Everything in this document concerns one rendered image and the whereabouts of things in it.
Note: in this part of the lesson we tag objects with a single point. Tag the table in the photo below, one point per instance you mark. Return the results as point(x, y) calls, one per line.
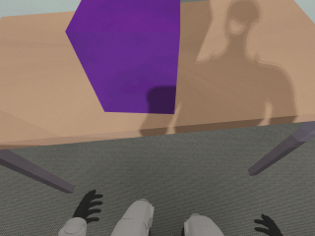
point(241, 63)

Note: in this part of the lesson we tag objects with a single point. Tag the robot right hand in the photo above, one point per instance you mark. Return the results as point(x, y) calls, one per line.
point(273, 229)

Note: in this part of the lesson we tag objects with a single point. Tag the robot left thigh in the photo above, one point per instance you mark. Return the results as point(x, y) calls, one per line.
point(136, 220)

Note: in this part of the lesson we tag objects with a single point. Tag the carton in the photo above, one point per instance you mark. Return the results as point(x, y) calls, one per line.
point(129, 50)

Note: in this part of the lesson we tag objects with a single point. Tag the robot left hand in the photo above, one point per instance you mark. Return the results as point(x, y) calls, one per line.
point(83, 210)

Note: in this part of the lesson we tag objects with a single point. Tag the robot right thigh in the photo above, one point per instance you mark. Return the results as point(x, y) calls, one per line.
point(199, 225)

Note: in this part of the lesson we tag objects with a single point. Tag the robot thigh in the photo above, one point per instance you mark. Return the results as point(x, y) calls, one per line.
point(136, 220)
point(199, 225)

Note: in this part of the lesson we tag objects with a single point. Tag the left robot forearm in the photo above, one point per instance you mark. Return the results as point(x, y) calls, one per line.
point(75, 226)

